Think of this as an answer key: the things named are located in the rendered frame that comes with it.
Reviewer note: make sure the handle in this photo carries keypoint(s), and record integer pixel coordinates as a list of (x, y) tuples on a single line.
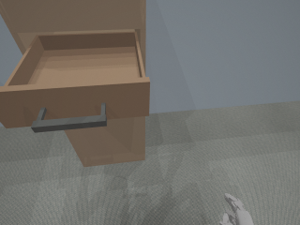
[(93, 121)]

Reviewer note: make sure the right robot hand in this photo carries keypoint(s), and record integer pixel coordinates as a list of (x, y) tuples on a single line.
[(241, 216)]

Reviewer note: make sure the cabinet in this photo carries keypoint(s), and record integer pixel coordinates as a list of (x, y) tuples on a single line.
[(123, 139)]

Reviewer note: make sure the drawer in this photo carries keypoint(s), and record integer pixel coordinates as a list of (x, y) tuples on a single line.
[(72, 74)]

